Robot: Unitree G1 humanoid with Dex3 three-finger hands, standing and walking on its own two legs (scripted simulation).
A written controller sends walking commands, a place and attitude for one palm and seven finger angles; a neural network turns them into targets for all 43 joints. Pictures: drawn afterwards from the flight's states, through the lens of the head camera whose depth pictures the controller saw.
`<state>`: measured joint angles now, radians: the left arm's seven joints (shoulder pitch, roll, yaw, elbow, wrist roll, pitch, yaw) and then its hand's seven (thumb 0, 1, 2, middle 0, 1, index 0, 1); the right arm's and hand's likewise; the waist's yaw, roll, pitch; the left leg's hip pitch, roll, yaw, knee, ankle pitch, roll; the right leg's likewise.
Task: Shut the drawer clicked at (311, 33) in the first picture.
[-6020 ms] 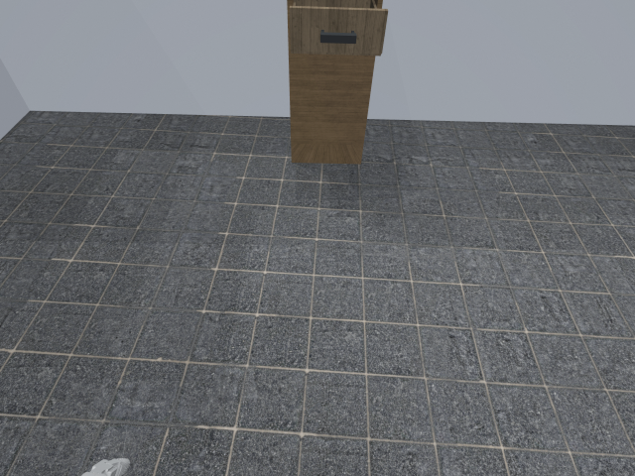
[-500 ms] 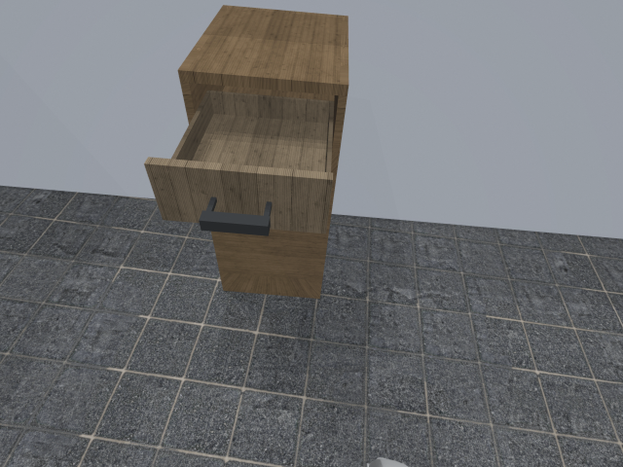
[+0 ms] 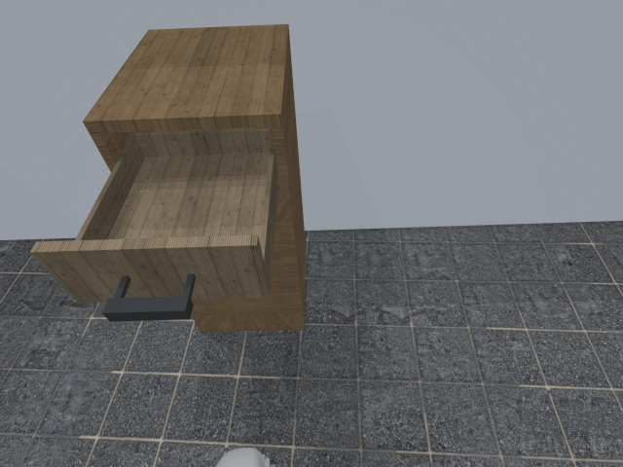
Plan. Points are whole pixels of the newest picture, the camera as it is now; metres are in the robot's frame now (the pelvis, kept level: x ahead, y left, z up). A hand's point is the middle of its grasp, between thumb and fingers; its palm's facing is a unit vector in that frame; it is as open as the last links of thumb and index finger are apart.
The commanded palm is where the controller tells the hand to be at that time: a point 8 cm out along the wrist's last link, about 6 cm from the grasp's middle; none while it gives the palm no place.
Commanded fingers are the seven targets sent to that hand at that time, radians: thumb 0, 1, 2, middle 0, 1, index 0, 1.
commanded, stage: come to a stop and stand still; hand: left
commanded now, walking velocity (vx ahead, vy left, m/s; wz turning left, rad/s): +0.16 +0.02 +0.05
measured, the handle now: (153, 295) +0.36 +0.26 -0.01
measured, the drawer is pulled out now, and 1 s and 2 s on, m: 0.29 0.29 0.29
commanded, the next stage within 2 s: look again from close up in 1.10 s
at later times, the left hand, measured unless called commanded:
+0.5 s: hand out of the picture +0.04 +0.19 -0.18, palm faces +0.04 -0.99 -0.16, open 7.4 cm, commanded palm none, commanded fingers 0.00 0.90 0.90 -0.20 -0.30 -0.20 -0.30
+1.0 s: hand out of the picture +0.04 +0.15 -0.17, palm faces +0.03 -0.98 -0.21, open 7.2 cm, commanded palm none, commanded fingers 0.00 0.90 0.90 -0.20 -0.30 -0.20 -0.30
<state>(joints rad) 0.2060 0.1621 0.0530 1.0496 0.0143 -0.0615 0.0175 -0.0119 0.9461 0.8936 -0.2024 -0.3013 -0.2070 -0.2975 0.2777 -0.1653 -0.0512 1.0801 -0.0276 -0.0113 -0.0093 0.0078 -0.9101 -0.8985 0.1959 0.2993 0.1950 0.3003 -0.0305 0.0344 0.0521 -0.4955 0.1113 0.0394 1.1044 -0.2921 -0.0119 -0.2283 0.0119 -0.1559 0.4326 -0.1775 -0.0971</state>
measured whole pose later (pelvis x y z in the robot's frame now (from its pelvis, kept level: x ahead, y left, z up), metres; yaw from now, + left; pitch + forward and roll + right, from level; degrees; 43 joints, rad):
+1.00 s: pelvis +0.02 -0.03 +0.00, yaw +0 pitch -3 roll +0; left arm 0.25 0.16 0.02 1.10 0.01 0.01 0.03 0.01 0.94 0.89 -0.20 -0.30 -0.21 -0.30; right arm 0.31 -0.14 -0.01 1.17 -0.02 0.03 -0.03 0.01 -0.91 -0.90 0.20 0.30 0.20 0.30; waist -0.01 0.02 0.04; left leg -0.22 0.10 0.00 0.45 -0.18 -0.06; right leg -0.13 0.06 -0.12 0.43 -0.26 -0.08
